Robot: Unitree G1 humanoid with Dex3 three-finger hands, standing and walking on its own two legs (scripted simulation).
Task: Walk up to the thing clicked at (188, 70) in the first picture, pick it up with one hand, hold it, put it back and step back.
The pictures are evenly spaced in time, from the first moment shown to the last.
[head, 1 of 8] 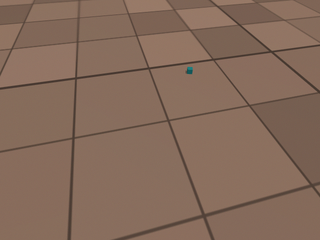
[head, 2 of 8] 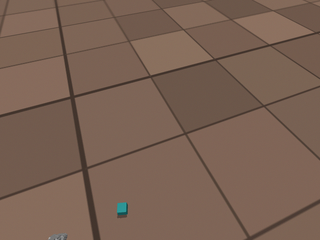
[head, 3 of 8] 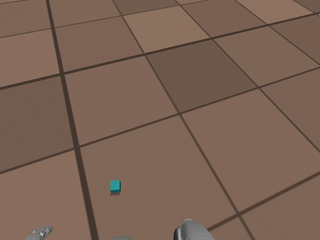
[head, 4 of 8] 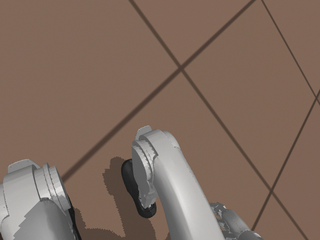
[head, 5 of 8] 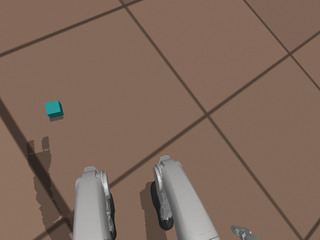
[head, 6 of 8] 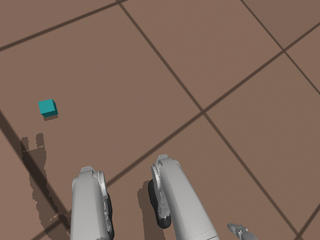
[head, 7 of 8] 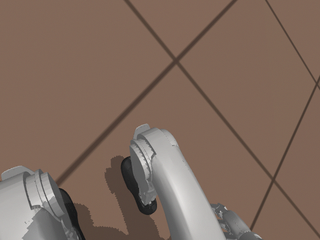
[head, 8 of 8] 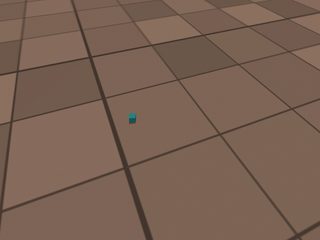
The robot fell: no
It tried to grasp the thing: no
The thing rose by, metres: 0.00
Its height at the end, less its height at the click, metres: +0.00
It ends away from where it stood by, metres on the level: 0.00
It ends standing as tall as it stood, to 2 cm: yes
